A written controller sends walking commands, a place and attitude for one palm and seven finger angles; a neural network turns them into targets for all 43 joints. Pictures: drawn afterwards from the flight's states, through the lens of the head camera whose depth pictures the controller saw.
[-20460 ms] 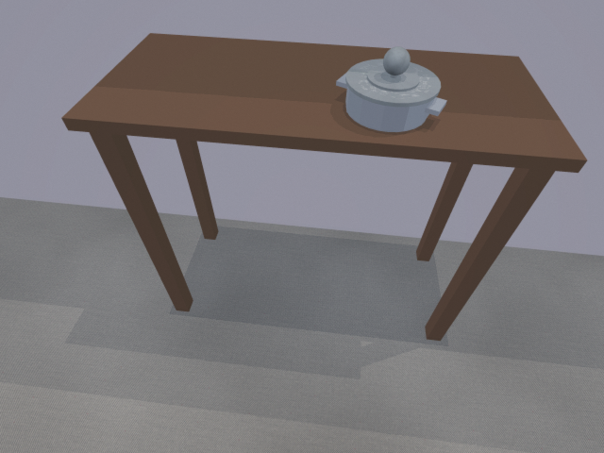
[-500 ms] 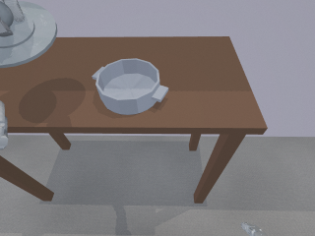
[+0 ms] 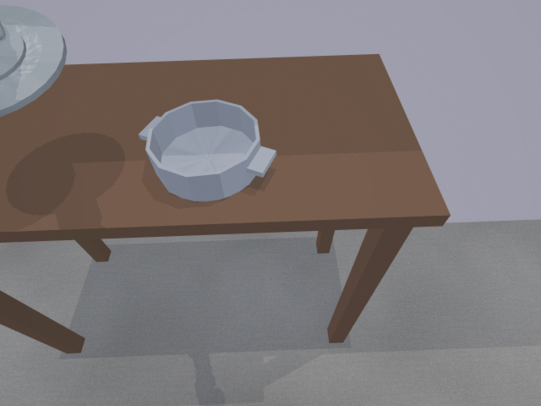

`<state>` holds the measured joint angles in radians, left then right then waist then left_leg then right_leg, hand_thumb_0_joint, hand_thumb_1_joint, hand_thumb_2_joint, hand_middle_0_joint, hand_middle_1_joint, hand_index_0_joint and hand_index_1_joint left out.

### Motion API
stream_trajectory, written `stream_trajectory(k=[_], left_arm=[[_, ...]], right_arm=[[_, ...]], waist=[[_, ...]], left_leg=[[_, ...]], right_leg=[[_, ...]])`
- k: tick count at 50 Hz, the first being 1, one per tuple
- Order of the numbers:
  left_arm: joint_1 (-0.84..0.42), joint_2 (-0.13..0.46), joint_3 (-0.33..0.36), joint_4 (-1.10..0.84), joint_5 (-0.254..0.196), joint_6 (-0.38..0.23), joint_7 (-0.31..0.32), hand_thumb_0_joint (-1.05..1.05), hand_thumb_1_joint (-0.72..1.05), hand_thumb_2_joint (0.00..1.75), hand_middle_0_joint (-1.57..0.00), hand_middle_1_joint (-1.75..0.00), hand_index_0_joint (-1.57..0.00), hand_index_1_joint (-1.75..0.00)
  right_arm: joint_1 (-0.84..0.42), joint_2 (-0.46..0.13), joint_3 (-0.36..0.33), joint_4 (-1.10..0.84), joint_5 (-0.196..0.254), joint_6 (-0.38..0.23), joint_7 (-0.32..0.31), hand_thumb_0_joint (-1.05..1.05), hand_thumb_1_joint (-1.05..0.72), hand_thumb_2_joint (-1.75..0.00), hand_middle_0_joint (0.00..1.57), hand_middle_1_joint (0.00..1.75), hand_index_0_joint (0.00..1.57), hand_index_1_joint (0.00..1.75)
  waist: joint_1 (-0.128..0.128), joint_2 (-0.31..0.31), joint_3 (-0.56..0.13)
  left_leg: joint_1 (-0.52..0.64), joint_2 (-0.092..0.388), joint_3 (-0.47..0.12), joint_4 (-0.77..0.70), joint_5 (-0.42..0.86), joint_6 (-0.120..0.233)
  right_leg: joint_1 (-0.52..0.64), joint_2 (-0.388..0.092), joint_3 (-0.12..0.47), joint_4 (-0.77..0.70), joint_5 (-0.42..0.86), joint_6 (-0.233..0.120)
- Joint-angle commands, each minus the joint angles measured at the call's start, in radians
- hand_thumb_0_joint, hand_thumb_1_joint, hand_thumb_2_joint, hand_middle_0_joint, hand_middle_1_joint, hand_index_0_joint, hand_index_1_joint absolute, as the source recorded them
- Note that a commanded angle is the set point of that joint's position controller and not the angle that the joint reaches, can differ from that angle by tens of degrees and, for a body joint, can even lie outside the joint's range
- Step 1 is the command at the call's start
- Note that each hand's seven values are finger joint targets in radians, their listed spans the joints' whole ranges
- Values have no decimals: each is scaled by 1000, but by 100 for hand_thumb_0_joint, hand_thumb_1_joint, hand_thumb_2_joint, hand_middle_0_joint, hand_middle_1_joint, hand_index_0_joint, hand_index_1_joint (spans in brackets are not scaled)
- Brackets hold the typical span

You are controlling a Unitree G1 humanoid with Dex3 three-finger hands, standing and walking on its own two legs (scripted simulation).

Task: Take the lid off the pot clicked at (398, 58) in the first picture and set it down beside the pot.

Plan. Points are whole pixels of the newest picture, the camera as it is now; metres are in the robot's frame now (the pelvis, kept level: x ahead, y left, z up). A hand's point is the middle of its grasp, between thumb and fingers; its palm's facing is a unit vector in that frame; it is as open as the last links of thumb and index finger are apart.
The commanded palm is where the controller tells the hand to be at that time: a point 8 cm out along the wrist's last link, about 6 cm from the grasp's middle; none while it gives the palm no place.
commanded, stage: lower the lid onto the table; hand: left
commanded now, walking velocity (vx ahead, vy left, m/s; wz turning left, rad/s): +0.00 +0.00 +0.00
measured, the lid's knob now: out of the picture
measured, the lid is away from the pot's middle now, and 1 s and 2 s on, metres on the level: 0.24 0.23 0.23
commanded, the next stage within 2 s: none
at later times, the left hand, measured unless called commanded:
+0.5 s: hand out of the picture +0.45 +0.31 +0.27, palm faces -0.21 -0.14 -0.97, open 7.2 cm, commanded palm +0.44 +0.31 +0.34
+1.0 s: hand (7, 97) +0.46 +0.31 +0.23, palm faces -0.30 -0.15 -0.94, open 7.2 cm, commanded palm +0.45 +0.31 +0.31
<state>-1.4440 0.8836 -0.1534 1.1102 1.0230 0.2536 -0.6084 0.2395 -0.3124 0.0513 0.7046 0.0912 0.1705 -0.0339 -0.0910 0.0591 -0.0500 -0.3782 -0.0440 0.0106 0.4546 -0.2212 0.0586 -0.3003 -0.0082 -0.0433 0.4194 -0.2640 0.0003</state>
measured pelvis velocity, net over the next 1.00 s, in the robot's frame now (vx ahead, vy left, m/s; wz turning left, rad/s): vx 0.00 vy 0.00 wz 0.01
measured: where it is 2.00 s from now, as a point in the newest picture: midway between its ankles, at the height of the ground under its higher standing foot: outside the picture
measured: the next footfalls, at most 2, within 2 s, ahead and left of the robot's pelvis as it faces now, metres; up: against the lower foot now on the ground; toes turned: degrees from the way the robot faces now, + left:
none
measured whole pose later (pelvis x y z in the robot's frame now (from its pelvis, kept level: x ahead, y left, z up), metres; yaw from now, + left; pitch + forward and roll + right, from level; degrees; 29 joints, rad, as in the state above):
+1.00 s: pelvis +0.00 +0.00 +0.00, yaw +0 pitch +9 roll -1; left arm -1.31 0.81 -0.17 1.11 0.98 0.21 -0.57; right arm 0.25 -0.31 0.04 0.71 0.09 0.15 -0.05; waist -0.10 0.05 -0.04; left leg -0.41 -0.04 0.00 0.49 -0.23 0.06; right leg -0.32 -0.01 -0.05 0.44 -0.27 0.00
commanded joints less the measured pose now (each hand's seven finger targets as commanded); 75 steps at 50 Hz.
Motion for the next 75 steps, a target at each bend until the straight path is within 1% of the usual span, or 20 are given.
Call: stream_trajectory(k=[1,2,6,12,15,18,22,27,33,37,38,42,45,47,51,57,62,63,68,75], left_arm=[[-589,241,30,-278,29,21,58,0,73,96,-78,-105,-79,-106],[-575,190,-5,-310,7,26,57,0,73,96,-78,-105,-79,-106],[-536,287,78,-287,35,31,64,0,73,96,-78,-105,-79,-106],[-454,153,-10,-257,-3,41,60,0,73,96,-78,-105,-79,-106],[-480,204,29,-246,15,39,66,0,73,96,-78,-105,-79,-106],[-541,243,63,-367,15,30,77,0,73,96,-78,-105,-79,-106],[-459,183,28,-308,-5,26,76,0,73,96,-78,-105,-79,-106],[-415,198,37,-216,-6,10,79,0,73,96,-78,-105,-79,-106],[-490,254,77,-294,5,-16,91,0,73,96,-78,-105,-79,-106],[-417,213,48,-221,-13,-26,89,0,73,96,-78,-105,-79,-106],[-478,236,65,-285,-4,-31,93,0,73,96,-78,-105,-79,-106],[-418,153,10,-240,-28,-37,90,0,73,96,-78,-105,-79,-106],[-431,211,54,-213,-10,-47,98,0,73,96,-78,-105,-79,-106],[-449,165,15,-233,-29,-52,95,0,73,96,-78,-105,-79,-106],[-450,262,101,-235,-7,-71,108,0,73,96,-78,-105,-79,-106],[-374,170,34,-196,-34,-82,105,0,73,96,-78,-105,-79,-106],[-349,180,53,-205,-34,-91,110,0,73,96,-78,-105,-79,-106],[-371,242,103,-224,-23,-92,114,0,73,96,-78,-105,-79,-106],[-374,288,135,-282,-27,-113,122,0,73,96,-78,-105,-79,-106],[-307,244,97,-203,-38,-121,120,0,73,96,-78,-105,-79,-106]], right_arm=[[-18,-142,-53,-112,-1,-37,-8,0,-90,-90,20,30,20,30],[-9,-145,-58,-113,3,-46,-7,0,-90,-90,20,30,20,30],[-2,-145,-55,-113,-3,-51,-11,0,-90,-90,20,30,20,30],[-1,-148,-58,-111,4,-53,-7,0,-90,-90,20,30,20,30],[-8,-143,-52,-107,0,-49,-11,0,-90,-90,20,30,20,30],[-12,-142,-56,-115,-4,-56,-10,0,-90,-90,20,30,20,30],[-7,-144,-57,-114,1,-60,-12,0,-90,-90,20,30,20,30],[-11,-149,-51,-106,2,-51,-17,0,-90,-90,20,30,20,30],[-8,-141,-54,-108,-2,-47,-19,0,-90,-90,20,30,20,30],[-2,-149,-56,-105,4,-50,-23,0,-90,-90,20,30,20,30],[0,-144,-57,-101,0,-49,-19,0,-90,-90,20,30,20,30],[12,-148,-62,-96,4,-55,-20,0,-90,-90,20,30,20,30],[19,-148,-61,-87,1,-49,-24,0,-90,-90,20,30,20,30],[21,-152,-64,-85,3,-55,-27,0,-90,-90,20,30,20,30],[26,-150,-66,-87,-2,-54,-29,0,-90,-90,20,30,20,30],[26,-155,-68,-92,5,-41,-24,0,-90,-90,20,30,20,30],[30,-155,-69,-98,1,-34,-24,0,-90,-90,20,30,20,30],[30,-152,-69,-95,1,-27,-22,0,-90,-90,20,30,20,30],[20,-150,-70,-112,0,-22,-27,0,-90,-90,20,30,20,30],[13,-150,-68,-113,8,-8,-32,0,-90,-90,20,30,20,30]], waist=[[8,63,-475],[-2,91,-479],[14,65,-493],[-5,67,-397],[-2,27,-393],[9,90,-512],[-1,87,-453],[1,21,-389],[3,57,-477],[-7,65,-404],[-2,76,-453],[-15,76,-411],[-13,42,-420],[-19,73,-423],[-5,59,-473],[-17,62,-416],[-16,62,-426],[-8,39,-449],[1,50,-515],[-12,41,-413]], left_leg=[[343,6,-46,30,518,17],[387,13,-55,47,600,11],[374,7,-53,40,553,14],[363,15,-60,48,564,5],[332,8,-58,33,473,11],[406,9,-72,46,567,3],[395,9,-73,56,579,1],[301,3,-52,38,452,9],[339,5,-59,46,488,11],[322,8,-53,48,465,11],[335,7,-58,40,449,11],[353,13,-68,51,489,7],[320,6,-61,43,417,14],[342,11,-60,46,447,10],[344,6,-61,53,455,16],[331,16,-58,64,506,8],[339,14,-62,75,537,8],[325,14,-63,65,487,11],[336,11,-54,80,528,19],[276,12,-40,72,432,23]], right_leg=[[53,31,11,-9,331,-38],[25,33,5,-15,350,-40],[42,36,11,-7,326,-37],[-24,37,-5,-14,301,-41],[-7,39,-3,-13,272,-39],[18,40,6,-2,301,-40],[-15,42,-3,-7,296,-45],[11,36,-3,-4,295,-43],[36,39,8,5,308,-37],[0,40,1,-5,291,-43],[20,40,7,-3,283,-38],[-31,46,-7,-6,270,-44],[-11,47,-1,-4,262,-39],[-24,44,-5,-5,271,-43],[8,48,5,5,287,-40],[-30,47,-4,11,304,-41],[-38,53,-5,17,311,-43],[-13,53,3,17,295,-35],[32,47,14,30,353,-32],[-2,47,8,22,312,-34]])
